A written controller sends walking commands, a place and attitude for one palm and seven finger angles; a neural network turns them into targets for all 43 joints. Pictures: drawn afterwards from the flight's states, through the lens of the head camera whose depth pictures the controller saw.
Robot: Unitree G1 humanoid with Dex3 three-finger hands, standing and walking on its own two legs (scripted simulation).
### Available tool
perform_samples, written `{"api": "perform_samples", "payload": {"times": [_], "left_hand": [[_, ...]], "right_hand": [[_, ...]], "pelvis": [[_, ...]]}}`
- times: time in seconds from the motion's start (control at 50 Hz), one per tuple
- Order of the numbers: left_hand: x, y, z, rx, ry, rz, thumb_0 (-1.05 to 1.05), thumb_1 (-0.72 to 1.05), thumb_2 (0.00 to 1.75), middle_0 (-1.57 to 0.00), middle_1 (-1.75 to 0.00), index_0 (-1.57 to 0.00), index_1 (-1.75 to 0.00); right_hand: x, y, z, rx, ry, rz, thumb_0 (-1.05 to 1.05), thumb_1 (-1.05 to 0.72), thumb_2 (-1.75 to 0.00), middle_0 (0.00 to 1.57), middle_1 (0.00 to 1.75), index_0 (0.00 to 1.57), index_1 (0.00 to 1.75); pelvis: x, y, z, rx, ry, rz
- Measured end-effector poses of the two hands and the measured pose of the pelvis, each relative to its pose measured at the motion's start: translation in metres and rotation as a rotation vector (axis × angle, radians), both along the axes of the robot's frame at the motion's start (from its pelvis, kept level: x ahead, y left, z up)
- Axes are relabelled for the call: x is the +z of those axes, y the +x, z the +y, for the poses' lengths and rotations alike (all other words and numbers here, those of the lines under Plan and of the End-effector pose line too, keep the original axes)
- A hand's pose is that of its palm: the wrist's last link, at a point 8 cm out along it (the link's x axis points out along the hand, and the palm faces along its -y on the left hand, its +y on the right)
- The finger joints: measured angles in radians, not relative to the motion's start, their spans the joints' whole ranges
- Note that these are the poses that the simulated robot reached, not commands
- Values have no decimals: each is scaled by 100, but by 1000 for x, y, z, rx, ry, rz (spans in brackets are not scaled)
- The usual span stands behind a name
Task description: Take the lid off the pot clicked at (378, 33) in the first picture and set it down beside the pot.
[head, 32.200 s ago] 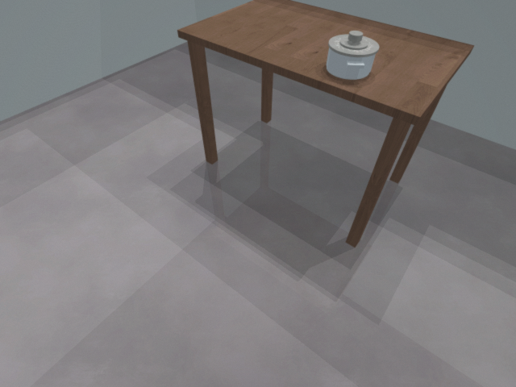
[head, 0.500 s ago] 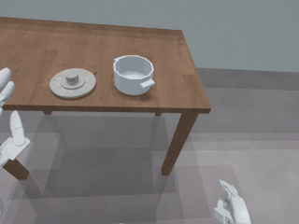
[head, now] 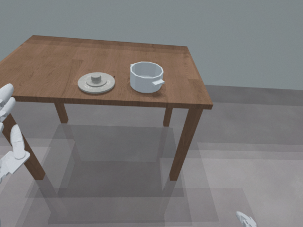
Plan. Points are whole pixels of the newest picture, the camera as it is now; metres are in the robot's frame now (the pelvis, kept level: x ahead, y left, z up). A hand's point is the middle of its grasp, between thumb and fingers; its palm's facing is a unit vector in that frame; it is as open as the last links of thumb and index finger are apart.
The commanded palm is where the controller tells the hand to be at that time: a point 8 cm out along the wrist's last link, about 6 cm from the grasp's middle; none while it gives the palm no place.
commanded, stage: stop stepping back and stand still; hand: left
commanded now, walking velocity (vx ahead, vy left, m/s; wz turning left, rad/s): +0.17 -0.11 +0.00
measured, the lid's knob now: (96, 76) +0.71 +0.29 +0.03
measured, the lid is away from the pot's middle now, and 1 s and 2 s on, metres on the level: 0.23 0.23 0.23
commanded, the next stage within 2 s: let the arm hang, fingers relaxed in 1.40 s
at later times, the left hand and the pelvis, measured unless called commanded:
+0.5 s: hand (25, 152) +0.21 +0.28 +0.16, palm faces +0.42 -0.81 -0.42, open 7.4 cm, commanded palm none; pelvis +0.01 +0.02 +0.00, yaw +3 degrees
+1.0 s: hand out of the picture +0.07 +0.21 -0.16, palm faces +0.09 -0.96 -0.27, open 7.2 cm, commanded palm none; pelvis +0.05 +0.00 +0.01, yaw +5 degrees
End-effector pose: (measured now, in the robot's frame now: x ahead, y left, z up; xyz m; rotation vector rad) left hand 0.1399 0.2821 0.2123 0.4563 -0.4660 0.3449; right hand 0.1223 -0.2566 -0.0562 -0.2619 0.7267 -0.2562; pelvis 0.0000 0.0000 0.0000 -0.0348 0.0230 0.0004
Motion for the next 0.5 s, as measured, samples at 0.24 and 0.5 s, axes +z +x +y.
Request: {"api": "perform_samples", "payload": {"times": [0.24, 0.5], "left_hand": [[-9, -13, -22, -59, 104, 180, 2, 89, 90, -21, -31, -20, -30], [-40, 32, 33, 104, -15, 210, 1, 89, 90, -21, -31, -20, -30]], "right_hand": [[-19, -12, 39, 87, 127, -16, 1, -90, -90, 20, 30, 20, 30], [-24, 33, 39, 105, 75, 18, 1, -91, -90, 20, 30, 20, 30]], "pelvis": [[-5, -21, -3, 8, 19, -33], [-2, 6, 23, 52, 35, -20]]}}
